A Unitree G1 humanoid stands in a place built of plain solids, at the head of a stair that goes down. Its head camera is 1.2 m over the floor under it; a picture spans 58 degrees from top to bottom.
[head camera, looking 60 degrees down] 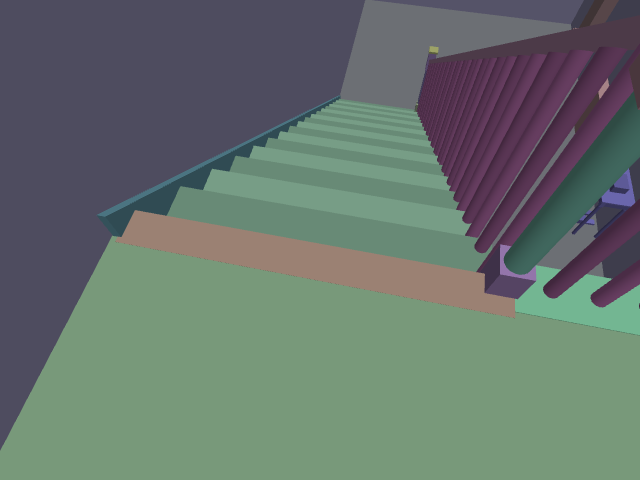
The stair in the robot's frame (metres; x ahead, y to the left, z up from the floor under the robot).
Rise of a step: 0.20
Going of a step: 0.26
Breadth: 1.23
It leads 12 degrees to the right of straight ahead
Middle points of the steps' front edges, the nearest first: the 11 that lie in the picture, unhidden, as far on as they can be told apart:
0.69 0.06 0.00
0.94 -0.04 -0.20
1.19 -0.09 -0.40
1.44 -0.15 -0.60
1.70 -0.20 -0.80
1.95 -0.25 -1.00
2.20 -0.31 -1.20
2.46 -0.36 -1.40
2.71 -0.41 -1.60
2.96 -0.46 -1.80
3.22 -0.52 -2.00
